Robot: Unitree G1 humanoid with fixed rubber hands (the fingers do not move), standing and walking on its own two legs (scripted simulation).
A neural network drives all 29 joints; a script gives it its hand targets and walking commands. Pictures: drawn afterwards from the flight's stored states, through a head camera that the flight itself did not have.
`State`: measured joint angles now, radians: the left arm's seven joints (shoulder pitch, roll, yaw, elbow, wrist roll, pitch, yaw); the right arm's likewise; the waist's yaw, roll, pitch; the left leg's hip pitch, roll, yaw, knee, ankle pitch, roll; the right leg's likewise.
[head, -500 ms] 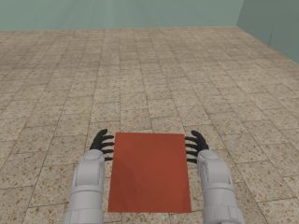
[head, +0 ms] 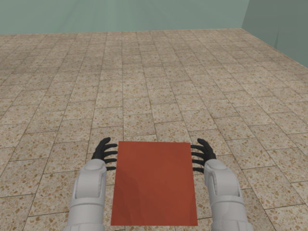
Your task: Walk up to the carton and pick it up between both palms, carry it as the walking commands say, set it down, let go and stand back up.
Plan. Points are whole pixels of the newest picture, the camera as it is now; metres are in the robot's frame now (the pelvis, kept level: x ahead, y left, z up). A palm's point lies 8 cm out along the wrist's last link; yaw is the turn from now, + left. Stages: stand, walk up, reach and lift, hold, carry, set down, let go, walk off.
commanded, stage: hold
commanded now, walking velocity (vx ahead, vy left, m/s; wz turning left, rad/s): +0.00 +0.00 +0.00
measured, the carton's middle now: (153, 184) +0.28 +0.00 -0.05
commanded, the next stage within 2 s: carry in 0.10 s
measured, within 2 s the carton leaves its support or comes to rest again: neither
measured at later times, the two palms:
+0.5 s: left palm (115, 133) +0.34 +0.10 +0.11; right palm (219, 136) +0.34 -0.18 +0.10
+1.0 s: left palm (123, 87) +0.61 +0.11 +0.09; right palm (196, 86) +0.61 -0.17 +0.09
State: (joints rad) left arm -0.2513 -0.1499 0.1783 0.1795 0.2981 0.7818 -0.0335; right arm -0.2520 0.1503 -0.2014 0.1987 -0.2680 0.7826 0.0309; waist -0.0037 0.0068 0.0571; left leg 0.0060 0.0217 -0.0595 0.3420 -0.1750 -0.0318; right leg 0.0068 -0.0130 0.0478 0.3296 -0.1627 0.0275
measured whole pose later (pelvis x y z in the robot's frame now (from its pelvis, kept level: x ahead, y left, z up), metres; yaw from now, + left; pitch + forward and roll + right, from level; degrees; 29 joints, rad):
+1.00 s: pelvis +0.32 -0.03 -0.01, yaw -1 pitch +5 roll +0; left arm -0.27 -0.16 0.12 -0.27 0.17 1.24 0.15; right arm -0.32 0.17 -0.12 -0.22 -0.13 1.23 -0.14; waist -0.01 0.00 -0.10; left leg -0.01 0.05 0.19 0.26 -0.33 -0.02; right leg -0.60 -0.11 -0.17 0.58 -0.10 -0.01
